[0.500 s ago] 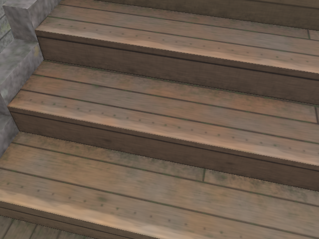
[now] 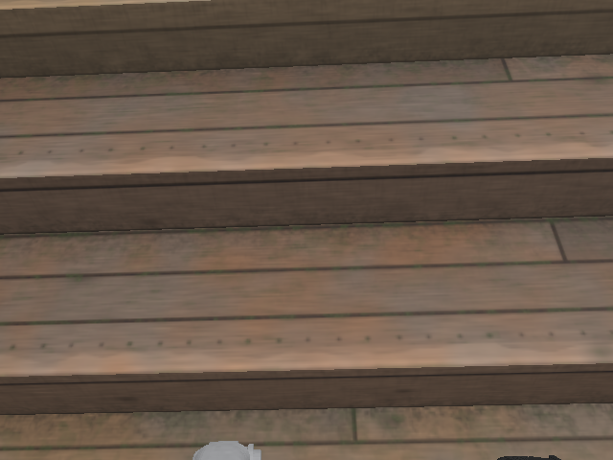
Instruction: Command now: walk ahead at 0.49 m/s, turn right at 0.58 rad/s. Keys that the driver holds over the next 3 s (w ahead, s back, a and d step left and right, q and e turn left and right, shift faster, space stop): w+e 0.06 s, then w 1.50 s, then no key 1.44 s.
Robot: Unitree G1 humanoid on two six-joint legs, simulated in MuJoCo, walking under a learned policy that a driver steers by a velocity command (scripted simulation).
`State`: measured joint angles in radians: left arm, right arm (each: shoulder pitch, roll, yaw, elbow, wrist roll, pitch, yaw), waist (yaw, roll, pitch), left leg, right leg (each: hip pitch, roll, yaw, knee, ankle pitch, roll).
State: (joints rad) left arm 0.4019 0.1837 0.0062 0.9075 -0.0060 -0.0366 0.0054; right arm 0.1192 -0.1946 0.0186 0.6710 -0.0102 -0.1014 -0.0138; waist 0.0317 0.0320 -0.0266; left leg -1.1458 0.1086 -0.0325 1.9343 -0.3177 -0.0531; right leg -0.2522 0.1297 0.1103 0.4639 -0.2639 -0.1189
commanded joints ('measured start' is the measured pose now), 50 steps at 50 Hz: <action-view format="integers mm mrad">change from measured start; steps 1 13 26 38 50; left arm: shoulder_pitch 152 73 -281 -654 -89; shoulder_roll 110 22 12 -41 -74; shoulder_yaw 18 18 -35 -82 -31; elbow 10 -28 -143 -281 139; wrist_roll -9 44 37 67 67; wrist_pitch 7 -37 -9 91 -21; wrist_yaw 17 -4 -120 -101 -69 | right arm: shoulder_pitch -74 530 407 443 115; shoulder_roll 25 -346 2 29 26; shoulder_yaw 34 -68 20 67 -22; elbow -129 29 363 447 260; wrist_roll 17 -49 -130 -91 -42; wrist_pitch -17 -14 -7 -17 14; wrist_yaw -1 8 47 130 99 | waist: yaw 16 -200 -43 -24 -17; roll -121 662 73 57 35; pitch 78 -428 -10 27 -104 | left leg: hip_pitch -444 1269 819 904 38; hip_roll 5 210 48 146 -174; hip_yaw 17 -921 -70 65 -272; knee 291 -1585 -1657 -1893 159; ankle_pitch -101 21 2 677 298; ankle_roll -6 368 233 291 318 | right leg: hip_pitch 241 -212 -1080 -838 -19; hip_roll -305 101 -127 -209 -372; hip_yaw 416 235 -37 -257 361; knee -142 861 1644 1075 -21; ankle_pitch -99 55 290 176 120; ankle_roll -179 -11 -115 -92 -206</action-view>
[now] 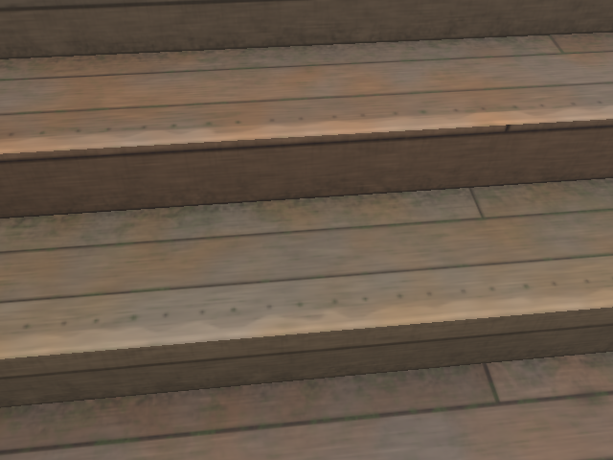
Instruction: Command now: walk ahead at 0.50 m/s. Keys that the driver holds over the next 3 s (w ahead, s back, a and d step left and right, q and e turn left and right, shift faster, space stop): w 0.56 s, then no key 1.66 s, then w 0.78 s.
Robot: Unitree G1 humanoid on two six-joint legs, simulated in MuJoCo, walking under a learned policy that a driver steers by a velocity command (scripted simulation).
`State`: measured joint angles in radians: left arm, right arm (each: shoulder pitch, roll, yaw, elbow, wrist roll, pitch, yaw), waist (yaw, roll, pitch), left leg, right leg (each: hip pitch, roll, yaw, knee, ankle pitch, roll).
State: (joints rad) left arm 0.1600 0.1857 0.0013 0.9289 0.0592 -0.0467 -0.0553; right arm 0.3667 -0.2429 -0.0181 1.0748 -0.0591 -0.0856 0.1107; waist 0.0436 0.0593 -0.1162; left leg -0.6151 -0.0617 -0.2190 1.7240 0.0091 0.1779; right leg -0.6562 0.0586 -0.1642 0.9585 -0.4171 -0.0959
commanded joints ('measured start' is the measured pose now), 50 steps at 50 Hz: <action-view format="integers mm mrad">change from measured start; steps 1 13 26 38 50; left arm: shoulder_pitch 97 338 119 -417 156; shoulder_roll -123 27 -52 -4 210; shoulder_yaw -45 -58 -2 -63 47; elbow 131 133 44 -230 0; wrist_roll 18 -5 -19 -38 27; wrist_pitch -14 -69 -33 0 -7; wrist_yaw -14 -42 -1 19 25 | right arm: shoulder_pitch -109 -648 -209 267 82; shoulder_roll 91 85 147 66 17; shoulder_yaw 27 99 43 51 -53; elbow -154 -420 -56 105 -64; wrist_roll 5 15 12 -79 54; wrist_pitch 23 100 19 -15 -7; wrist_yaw -29 -27 -73 -96 -10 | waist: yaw -94 -38 7 -114 100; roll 19 -211 -90 -64 -242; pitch -8 102 -10 58 -209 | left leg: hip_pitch -519 -223 175 578 -97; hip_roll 31 138 280 278 11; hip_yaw -45 364 -191 123 -65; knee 345 -170 -1291 -1456 -163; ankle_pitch -1 -309 -274 142 -252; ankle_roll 119 -34 69 19 -146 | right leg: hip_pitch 329 95 -442 -871 383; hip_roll -277 -277 -41 -184 -337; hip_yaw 503 187 451 151 895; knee -548 -936 961 768 -491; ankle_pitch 322 462 421 219 -31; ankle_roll -188 -159 -156 -96 -228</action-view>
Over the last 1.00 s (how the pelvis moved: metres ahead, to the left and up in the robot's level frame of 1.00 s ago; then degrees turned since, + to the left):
0.59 0.02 0.26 -7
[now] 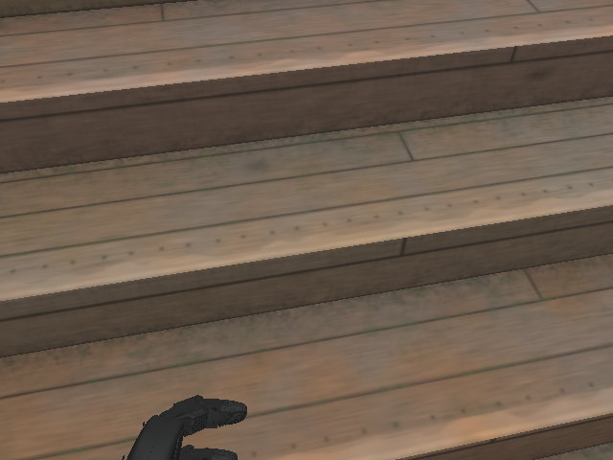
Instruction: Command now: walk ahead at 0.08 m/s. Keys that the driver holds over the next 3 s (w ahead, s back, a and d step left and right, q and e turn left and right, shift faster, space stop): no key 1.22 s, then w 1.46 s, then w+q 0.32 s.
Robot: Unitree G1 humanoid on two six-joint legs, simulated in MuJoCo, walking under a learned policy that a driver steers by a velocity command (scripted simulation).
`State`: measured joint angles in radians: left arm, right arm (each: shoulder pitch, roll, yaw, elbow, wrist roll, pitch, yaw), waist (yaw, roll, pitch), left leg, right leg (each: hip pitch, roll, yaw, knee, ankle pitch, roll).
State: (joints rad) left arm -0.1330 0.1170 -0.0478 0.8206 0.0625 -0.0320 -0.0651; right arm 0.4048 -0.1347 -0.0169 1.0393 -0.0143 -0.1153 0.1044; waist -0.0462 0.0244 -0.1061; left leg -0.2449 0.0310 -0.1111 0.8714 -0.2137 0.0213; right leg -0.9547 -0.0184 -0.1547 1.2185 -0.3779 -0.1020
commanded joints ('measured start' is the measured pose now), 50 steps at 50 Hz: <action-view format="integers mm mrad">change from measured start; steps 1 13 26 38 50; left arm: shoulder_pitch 344 92 152 193 239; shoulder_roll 253 178 121 134 145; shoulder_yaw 96 77 80 92 95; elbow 127 43 73 66 88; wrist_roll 2 -64 -56 -52 -48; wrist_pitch -41 -137 -101 -92 -80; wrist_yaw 45 6 -28 -9 -9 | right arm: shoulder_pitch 39 -167 -325 -313 -279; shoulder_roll -64 -168 -149 -145 -141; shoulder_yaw -46 -47 -36 -37 -39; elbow -29 -68 -163 -194 -199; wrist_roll -9 -33 18 12 12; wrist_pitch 19 2 8 21 31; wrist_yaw -20 -43 -41 -39 -37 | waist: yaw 127 -23 23 23 33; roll -135 -50 -25 -21 -29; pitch -123 21 14 1 21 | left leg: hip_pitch -518 -152 -101 -60 -49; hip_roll -55 69 14 20 11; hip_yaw -163 58 92 107 118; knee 788 92 -406 -395 -413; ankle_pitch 0 -84 -5 66 54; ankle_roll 19 -131 51 53 55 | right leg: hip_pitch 551 388 681 681 687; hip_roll -233 -134 -43 -51 -49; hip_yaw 764 203 83 92 87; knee -761 -868 -771 -738 -740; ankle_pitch -198 74 156 255 236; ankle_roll -182 -31 6 22 34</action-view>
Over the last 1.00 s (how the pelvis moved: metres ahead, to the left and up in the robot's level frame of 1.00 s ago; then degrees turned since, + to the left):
0.55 0.00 0.27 -1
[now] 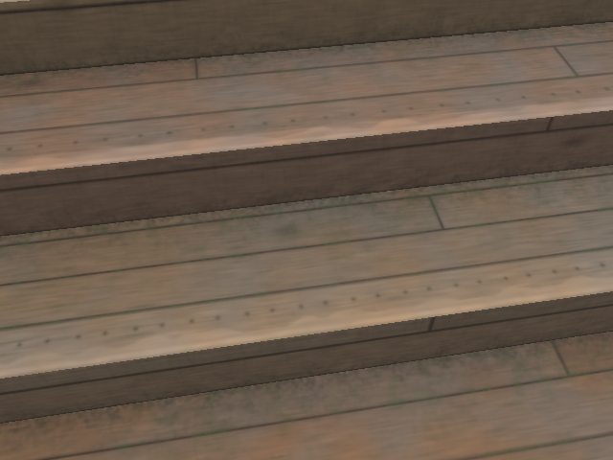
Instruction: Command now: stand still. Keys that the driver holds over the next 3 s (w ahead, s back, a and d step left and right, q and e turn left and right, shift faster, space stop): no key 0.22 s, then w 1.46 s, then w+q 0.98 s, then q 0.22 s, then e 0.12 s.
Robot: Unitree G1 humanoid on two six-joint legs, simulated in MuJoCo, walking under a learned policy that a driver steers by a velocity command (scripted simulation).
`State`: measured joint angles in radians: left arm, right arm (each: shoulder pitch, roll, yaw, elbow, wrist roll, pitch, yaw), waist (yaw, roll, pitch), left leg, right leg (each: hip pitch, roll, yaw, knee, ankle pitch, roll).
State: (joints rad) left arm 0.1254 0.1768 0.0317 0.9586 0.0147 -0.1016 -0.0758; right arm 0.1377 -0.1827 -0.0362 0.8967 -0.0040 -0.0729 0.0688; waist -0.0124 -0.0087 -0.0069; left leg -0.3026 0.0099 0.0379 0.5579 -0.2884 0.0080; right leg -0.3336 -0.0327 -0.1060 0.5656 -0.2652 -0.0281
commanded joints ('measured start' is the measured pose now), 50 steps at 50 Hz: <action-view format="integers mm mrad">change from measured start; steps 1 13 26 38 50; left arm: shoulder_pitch -18 63 122 -208 459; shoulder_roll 85 103 152 -108 225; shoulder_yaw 16 24 55 -87 1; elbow -48 -8 -25 -302 55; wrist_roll -1 10 36 -8 46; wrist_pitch -11 3 30 80 55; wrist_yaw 3 9 70 9 53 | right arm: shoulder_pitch -8 87 268 362 348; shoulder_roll -92 -95 -13 85 -36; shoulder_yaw -19 -23 -11 88 -4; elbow -55 -14 27 240 170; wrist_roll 2 -11 -48 -156 -36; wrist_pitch -11 2 -20 3 -30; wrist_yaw -2 -8 -64 -35 64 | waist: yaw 0 4 -14 42 195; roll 5 -2 -68 68 -150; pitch -78 -23 41 114 -111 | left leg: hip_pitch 10 -7 64 64 -624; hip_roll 32 24 -4 233 -48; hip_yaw -30 -29 50 -69 -342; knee -101 -128 -19 -473 1291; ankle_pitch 128 -87 -23 37 341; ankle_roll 69 85 158 224 125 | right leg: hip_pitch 66 51 119 -1059 86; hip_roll -35 -38 -234 -58 -226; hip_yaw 39 51 280 135 918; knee -88 -128 -283 1552 -152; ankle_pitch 124 -100 29 -224 -482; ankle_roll -40 -65 -310 -337 -287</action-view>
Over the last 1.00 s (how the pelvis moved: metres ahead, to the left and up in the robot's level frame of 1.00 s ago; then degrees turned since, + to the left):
0.12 0.02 0.11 1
